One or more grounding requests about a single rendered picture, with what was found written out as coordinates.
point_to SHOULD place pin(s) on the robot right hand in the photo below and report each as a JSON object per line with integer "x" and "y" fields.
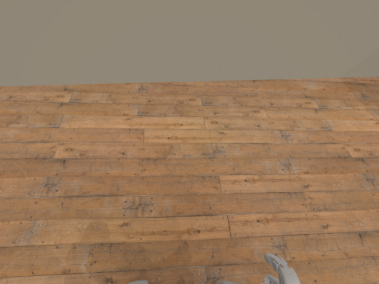
{"x": 286, "y": 275}

